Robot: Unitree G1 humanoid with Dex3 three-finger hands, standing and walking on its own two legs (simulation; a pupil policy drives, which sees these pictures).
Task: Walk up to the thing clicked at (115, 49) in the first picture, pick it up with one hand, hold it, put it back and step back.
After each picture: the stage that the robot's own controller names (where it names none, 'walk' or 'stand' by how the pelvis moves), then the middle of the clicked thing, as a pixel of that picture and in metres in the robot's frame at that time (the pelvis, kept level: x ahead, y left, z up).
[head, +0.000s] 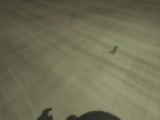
stand; (115, 49) +1.50 -0.52 -0.65
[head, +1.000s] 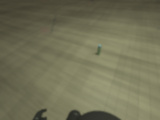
walk; (99, 50) +1.45 -0.08 -0.63
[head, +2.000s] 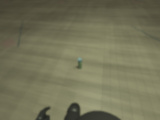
walk; (80, 63) +0.97 +0.23 -0.65
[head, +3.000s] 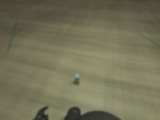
walk; (77, 79) +0.61 +0.19 -0.63
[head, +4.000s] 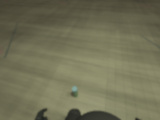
walk; (75, 92) +0.43 +0.19 -0.62
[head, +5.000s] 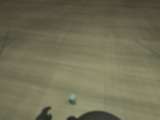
stand; (73, 99) +0.37 +0.19 -0.66
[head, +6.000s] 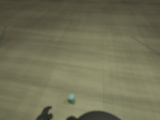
stand; (72, 99) +0.35 +0.20 -0.66
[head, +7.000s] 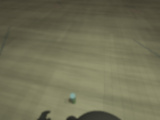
stand; (73, 98) +0.38 +0.19 -0.66
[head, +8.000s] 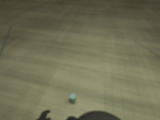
stand; (73, 99) +0.37 +0.19 -0.66
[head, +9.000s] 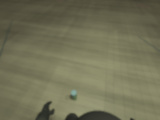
go down; (74, 95) +0.38 +0.18 -0.65
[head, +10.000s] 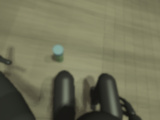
go down; (59, 55) +0.46 +0.23 -0.24
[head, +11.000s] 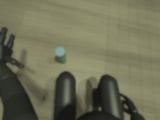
close in; (61, 56) +0.45 +0.23 -0.24
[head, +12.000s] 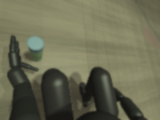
close in; (36, 51) +0.43 +0.27 -0.16
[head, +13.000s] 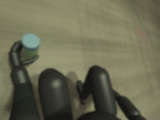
close; (31, 50) +0.43 +0.28 -0.15
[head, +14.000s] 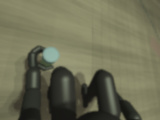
lift; (48, 59) +0.35 +0.25 -0.13
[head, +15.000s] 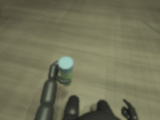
lift; (66, 74) +0.31 +0.16 +0.05
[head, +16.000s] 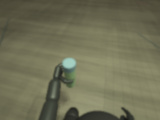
hold; (69, 75) +0.32 +0.14 +0.05
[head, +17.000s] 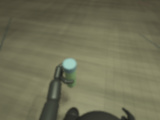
hold; (70, 75) +0.32 +0.14 +0.04
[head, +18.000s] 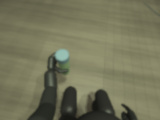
crouch; (64, 64) +0.39 +0.18 -0.02
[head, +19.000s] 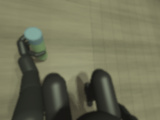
lower; (39, 47) +0.47 +0.26 -0.10
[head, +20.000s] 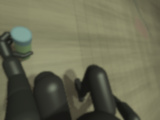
lower; (23, 47) +0.45 +0.28 -0.16
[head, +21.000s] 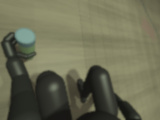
lower; (27, 47) +0.44 +0.28 -0.15
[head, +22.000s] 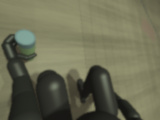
lower; (27, 48) +0.43 +0.28 -0.16
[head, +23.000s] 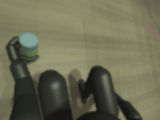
rest; (30, 50) +0.42 +0.28 -0.16
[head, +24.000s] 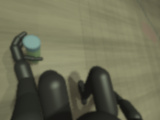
open; (33, 52) +0.43 +0.27 -0.16
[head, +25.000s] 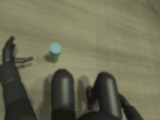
stand; (54, 54) +0.44 +0.24 -0.19
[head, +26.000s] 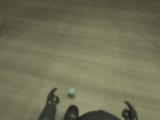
stand; (72, 93) +0.38 +0.17 -0.57
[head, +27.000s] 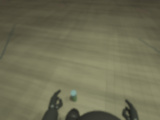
stand; (74, 96) +0.40 +0.18 -0.60
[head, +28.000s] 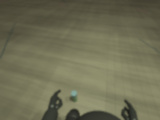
stand; (74, 96) +0.40 +0.17 -0.60
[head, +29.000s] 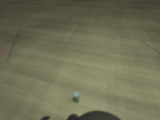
stand; (76, 97) +0.41 +0.17 -0.65
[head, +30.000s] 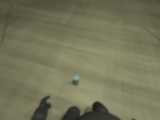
walk; (76, 80) +0.50 +0.14 -0.63
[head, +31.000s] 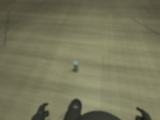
walk; (76, 67) +0.74 +0.23 -0.62
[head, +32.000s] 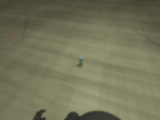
stand; (81, 61) +1.03 +0.17 -0.64
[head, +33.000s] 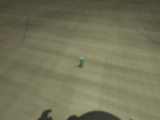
stand; (81, 62) +1.02 +0.17 -0.66
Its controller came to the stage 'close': yes
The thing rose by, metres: 0.68
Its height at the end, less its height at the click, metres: +0.00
